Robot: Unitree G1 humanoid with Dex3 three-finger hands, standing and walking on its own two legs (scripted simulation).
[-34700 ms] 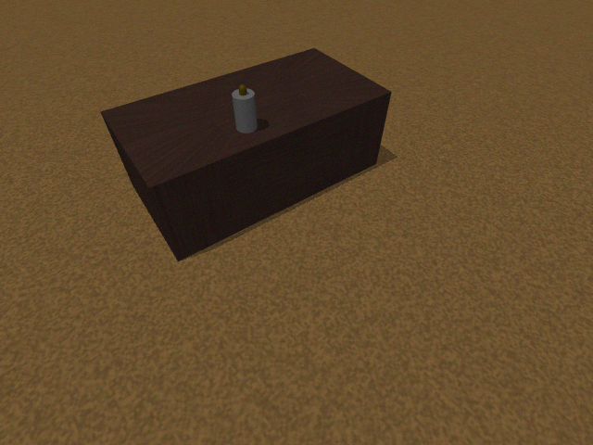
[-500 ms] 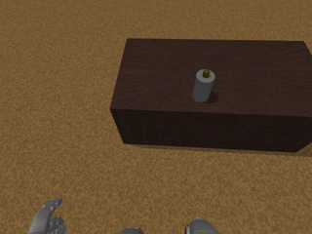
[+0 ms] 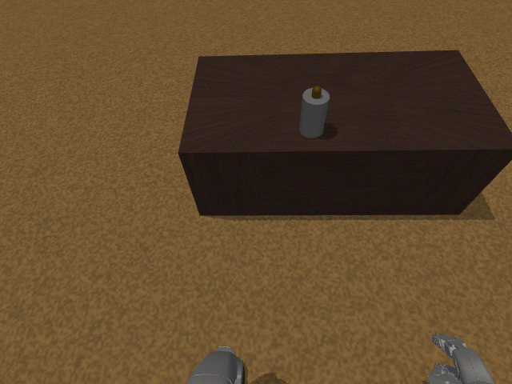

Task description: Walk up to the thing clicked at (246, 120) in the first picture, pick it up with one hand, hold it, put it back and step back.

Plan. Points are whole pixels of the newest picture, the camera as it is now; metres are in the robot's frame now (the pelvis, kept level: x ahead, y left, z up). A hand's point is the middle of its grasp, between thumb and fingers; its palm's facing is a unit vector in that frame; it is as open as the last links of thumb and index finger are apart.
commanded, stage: step back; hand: right
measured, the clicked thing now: (314, 109) +0.94 -0.14 -0.24
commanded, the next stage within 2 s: stand in 1.46 s
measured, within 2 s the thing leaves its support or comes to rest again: neither
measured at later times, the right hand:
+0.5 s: hand out of the picture -0.05 -0.25 -0.12, palm faces -0.10 +0.90 -0.43, open 7.3 cm
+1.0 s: hand out of the picture -0.08 -0.24 -0.13, palm faces -0.03 +0.94 -0.34, open 7.3 cm
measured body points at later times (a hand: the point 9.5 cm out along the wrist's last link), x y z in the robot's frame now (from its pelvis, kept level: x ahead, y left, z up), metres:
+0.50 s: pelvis -0.14 +0.01 +0.01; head -0.11 +0.04 +0.46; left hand -0.06 +0.33 -0.12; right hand -0.05 -0.29 -0.09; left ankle -0.12 +0.14 -0.72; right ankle -0.17 -0.14 -0.66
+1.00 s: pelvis -0.15 +0.01 +0.02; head -0.15 +0.02 +0.46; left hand -0.08 +0.32 -0.11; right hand -0.08 -0.29 -0.11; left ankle -0.14 +0.13 -0.72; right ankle -0.19 -0.13 -0.72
